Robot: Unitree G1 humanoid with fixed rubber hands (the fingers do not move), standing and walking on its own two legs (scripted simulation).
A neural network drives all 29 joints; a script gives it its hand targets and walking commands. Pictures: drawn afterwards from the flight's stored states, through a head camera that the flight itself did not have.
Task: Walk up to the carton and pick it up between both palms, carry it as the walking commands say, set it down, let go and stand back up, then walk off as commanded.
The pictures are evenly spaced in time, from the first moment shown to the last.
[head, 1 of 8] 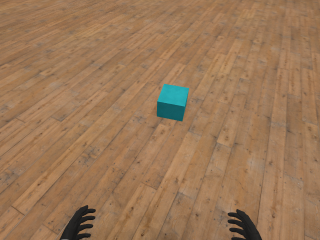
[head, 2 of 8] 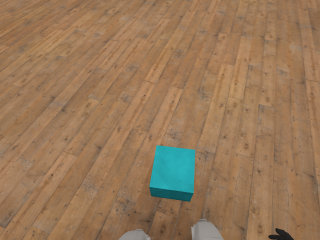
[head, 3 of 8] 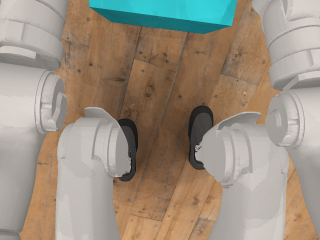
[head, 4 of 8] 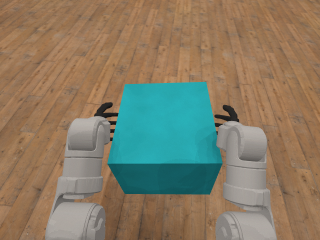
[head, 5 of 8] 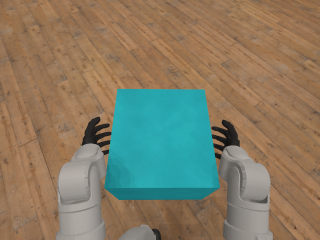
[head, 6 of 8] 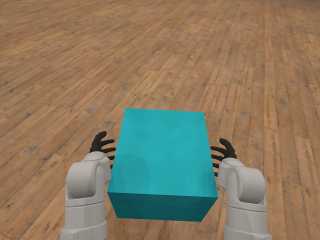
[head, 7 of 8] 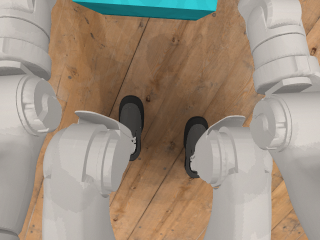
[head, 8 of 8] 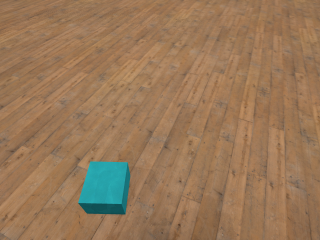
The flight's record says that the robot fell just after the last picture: no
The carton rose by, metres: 0.70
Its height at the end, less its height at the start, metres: +0.00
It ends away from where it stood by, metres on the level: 1.23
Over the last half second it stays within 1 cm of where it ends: yes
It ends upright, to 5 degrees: yes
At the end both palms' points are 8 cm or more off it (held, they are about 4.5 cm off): yes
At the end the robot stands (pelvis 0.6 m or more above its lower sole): yes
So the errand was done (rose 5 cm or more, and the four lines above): yes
